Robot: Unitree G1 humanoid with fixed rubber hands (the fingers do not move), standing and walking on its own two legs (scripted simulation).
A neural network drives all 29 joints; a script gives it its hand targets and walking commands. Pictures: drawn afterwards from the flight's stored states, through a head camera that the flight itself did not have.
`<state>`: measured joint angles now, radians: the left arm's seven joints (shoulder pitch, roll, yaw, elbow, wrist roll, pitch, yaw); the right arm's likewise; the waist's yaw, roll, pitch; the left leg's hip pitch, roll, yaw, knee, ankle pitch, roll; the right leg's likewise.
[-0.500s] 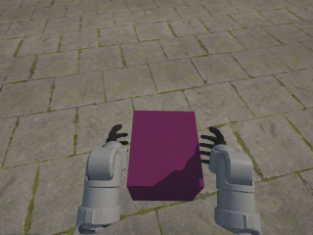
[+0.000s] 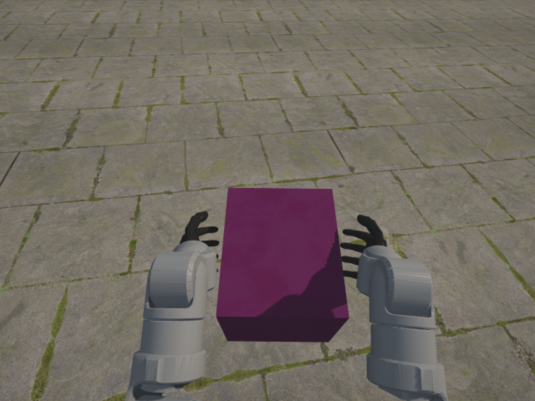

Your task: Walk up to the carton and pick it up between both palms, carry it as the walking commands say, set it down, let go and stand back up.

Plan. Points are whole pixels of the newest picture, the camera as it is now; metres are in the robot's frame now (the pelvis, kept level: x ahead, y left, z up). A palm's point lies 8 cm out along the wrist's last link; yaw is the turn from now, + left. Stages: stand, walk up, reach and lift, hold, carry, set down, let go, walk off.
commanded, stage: carry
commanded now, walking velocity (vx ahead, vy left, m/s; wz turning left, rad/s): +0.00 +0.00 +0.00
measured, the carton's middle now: (279, 266) +0.35 +0.00 +0.00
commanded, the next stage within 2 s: none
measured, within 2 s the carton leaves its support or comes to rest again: neither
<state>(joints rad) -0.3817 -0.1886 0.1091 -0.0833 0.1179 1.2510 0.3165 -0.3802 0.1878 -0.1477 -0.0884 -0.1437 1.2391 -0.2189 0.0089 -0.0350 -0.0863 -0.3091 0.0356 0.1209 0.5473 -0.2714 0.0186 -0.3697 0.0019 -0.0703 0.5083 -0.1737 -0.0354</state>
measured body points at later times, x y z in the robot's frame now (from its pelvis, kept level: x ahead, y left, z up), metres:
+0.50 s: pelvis +0.00 +0.00 +0.00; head -0.01 +0.02 +0.45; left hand +0.31 +0.14 +0.08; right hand +0.31 -0.13 +0.09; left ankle +0.01 +0.10 -0.73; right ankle +0.06 -0.10 -0.73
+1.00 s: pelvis +0.00 +0.00 +0.00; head -0.02 +0.02 +0.45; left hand +0.32 +0.14 +0.07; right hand +0.32 -0.13 +0.07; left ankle +0.01 +0.10 -0.73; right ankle +0.06 -0.10 -0.73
